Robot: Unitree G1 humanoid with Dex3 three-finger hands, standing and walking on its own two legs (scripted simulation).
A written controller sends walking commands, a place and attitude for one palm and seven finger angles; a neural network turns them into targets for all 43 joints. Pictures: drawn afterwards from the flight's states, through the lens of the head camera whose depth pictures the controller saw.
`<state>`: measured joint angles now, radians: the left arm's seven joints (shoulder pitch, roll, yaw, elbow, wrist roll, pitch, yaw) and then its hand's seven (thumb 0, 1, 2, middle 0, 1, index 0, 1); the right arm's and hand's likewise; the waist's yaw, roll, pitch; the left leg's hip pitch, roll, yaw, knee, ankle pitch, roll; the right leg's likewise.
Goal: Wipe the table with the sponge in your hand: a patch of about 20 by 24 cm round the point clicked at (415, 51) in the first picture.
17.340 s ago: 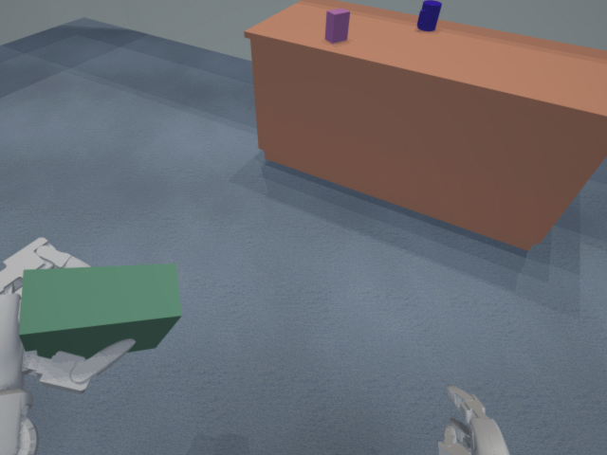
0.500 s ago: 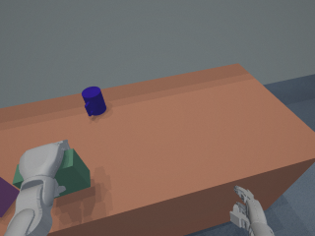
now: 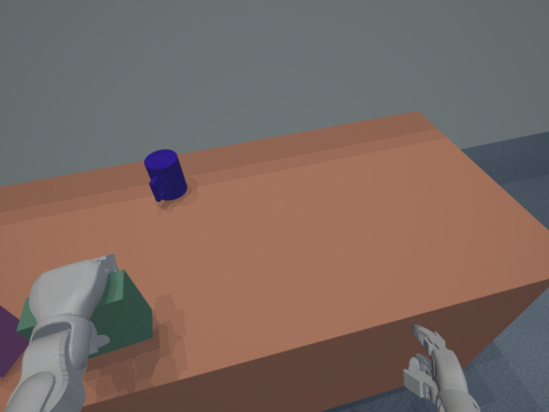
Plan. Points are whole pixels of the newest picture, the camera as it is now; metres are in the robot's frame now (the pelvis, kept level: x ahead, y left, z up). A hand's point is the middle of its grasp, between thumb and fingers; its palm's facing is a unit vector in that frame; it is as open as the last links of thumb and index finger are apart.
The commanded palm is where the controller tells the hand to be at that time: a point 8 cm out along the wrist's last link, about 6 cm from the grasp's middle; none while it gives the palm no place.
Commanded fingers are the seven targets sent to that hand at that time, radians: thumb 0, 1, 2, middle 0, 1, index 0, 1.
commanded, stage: move the sponge above the wiping area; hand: left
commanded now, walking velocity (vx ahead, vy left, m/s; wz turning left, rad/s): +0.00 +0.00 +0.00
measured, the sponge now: (99, 325) +0.21 +0.32 +0.00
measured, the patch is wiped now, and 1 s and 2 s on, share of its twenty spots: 0.00 0.00 0.00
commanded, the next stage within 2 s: none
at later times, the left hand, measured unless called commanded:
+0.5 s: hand (92, 315) +0.21 +0.31 +0.04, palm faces -0.07 -0.10 -0.99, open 9.5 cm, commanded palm +0.19 +0.29 +0.11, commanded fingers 0.00 0.10 1.30 -1.20 -1.60 -1.20 -1.60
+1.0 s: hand (110, 316) +0.21 +0.29 +0.03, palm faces -0.11 -0.10 -0.99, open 9.5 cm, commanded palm +0.19 +0.29 +0.11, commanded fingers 0.00 0.10 1.30 -1.20 -1.60 -1.20 -1.60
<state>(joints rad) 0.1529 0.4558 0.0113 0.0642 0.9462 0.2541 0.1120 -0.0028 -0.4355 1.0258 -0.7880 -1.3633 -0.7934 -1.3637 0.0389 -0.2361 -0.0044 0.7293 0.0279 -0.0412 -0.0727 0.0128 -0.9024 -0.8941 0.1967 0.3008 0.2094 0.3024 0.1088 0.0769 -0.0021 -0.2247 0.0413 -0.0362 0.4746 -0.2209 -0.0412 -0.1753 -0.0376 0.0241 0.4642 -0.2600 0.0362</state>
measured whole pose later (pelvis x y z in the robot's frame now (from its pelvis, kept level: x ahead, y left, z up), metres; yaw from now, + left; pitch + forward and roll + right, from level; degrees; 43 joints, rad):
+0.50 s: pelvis +0.00 +0.00 +0.00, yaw +0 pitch -2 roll +0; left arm 0.17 0.46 -0.01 0.03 0.94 0.24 0.07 0.00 -0.43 1.03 -0.79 -1.37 -0.79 -1.37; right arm 0.05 -0.25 -0.01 0.72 0.03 -0.05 -0.08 0.01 -0.90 -0.89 0.20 0.30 0.20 0.30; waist 0.12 0.08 0.01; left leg -0.22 0.04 -0.04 0.48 -0.22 -0.04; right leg -0.16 -0.04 0.02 0.46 -0.25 0.04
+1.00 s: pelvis +0.00 +0.00 +0.00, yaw +0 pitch -2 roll +0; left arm 0.16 0.44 -0.05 0.03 0.96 0.19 0.06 0.00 -0.43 1.03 -0.79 -1.37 -0.79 -1.37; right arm 0.05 -0.24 -0.01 0.71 0.01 -0.06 -0.08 0.01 -0.90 -0.89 0.20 0.30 0.21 0.30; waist 0.12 0.08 0.01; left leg -0.23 0.04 -0.04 0.48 -0.22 -0.04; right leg -0.17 -0.04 0.02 0.46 -0.25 0.03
